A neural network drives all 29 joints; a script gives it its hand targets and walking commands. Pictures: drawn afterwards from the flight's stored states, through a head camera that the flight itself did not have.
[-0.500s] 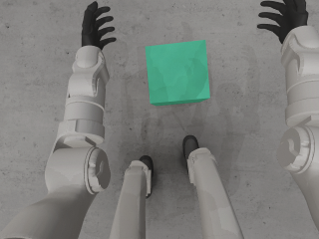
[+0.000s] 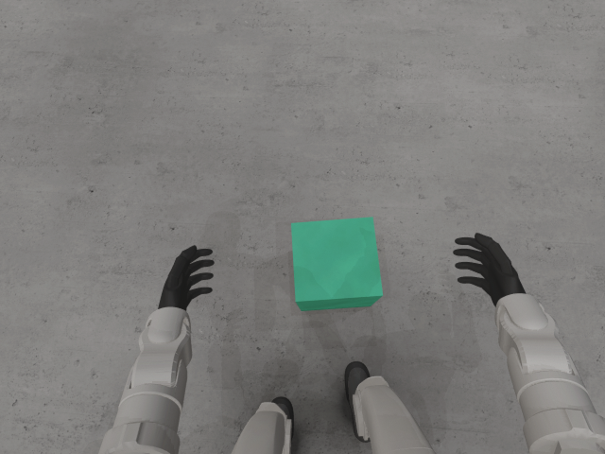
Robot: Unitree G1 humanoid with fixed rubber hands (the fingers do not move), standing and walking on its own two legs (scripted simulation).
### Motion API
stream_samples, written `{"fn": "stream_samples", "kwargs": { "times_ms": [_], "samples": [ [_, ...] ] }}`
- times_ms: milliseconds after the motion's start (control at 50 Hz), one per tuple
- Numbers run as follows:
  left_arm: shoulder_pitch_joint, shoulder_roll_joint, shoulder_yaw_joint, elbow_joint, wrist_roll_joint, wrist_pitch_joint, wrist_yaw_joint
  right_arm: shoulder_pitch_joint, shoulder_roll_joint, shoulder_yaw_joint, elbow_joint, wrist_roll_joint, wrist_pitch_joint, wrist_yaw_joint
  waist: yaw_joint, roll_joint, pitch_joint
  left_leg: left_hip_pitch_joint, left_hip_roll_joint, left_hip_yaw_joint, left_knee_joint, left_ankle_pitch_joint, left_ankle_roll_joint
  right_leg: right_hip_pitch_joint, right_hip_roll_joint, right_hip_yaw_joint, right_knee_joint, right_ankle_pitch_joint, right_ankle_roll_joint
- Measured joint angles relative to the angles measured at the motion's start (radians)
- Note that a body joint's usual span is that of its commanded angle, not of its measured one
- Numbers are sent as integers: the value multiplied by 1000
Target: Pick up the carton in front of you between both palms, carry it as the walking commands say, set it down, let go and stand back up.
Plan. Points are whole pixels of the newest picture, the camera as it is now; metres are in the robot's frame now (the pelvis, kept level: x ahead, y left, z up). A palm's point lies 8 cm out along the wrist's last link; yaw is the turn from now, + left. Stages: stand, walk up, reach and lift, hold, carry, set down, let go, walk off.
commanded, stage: let go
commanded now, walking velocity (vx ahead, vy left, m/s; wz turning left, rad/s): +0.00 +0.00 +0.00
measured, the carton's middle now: (333, 268) +0.45 -0.05 -0.61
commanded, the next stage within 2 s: stand in 0.78 s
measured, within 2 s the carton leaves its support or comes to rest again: neither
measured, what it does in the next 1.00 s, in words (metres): shifts its weight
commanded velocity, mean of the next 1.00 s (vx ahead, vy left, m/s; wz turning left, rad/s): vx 0.00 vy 0.00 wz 0.00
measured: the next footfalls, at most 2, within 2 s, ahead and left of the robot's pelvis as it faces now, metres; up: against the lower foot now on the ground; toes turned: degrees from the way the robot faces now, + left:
none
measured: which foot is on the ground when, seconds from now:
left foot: down 0.00-1.00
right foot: down 0.00-1.00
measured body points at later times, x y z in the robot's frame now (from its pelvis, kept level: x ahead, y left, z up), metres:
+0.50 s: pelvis +0.04 +0.03 +0.04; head +0.06 +0.02 +0.49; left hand +0.21 +0.26 -0.03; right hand +0.20 -0.21 -0.04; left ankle -0.02 +0.14 -0.70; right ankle +0.06 -0.10 -0.70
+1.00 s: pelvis +0.05 +0.02 +0.03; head +0.06 +0.01 +0.48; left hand +0.19 +0.31 -0.06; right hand +0.20 -0.27 -0.05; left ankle -0.02 +0.14 -0.70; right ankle +0.06 -0.10 -0.70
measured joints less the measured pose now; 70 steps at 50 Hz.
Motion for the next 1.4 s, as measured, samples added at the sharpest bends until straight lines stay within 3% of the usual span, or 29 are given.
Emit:
{"fn": "stream_samples", "kwargs": {
  "times_ms": [300, 500, 780, 880, 980, 1400],
  "samples": [
    [444, 60, -85, -100, -51, -61, -53, 476, 33, 118, -143, 36, -48, -28, 18, -5, 75, 546, 11, -5, -250, 38, 35, 553, -3, 2, -251, 29, 24],
    [529, 91, -114, -136, -65, 5, -76, 558, 21, 148, -191, 28, 35, -23, 28, 16, 117, 767, 17, -1, -296, 22, 51, 774, 1, 7, -301, 15, 34],
    [515, 78, -119, -139, -54, 46, -77, 550, 21, 146, -202, 18, 91, -34, 31, 18, 139, 817, 27, -6, -294, 9, 43, 822, 10, 1, -293, -2, 26],
    [494, 130, -124, 15, -29, 2, -16, 538, -31, 143, -101, 1, 34, -89, 28, 10, 72, 734, 17, -9, -230, -21, 39, 730, 3, -4, -208, -45, 25],
    [493, 183, -110, 107, -24, -27, -5, 551, -83, 131, -28, -10, -5, -101, 29, 15, 51, 707, 14, -14, -202, -42, 40, 701, 1, -9, -170, -71, 22],
    [452, 212, -127, 245, -34, -59, 8, 532, -114, 165, 94, 3, -33, -119, 37, 11, 55, 749, 12, -38, -242, -30, 33, 740, -6, -32, -187, -81, 13]
  ]
}}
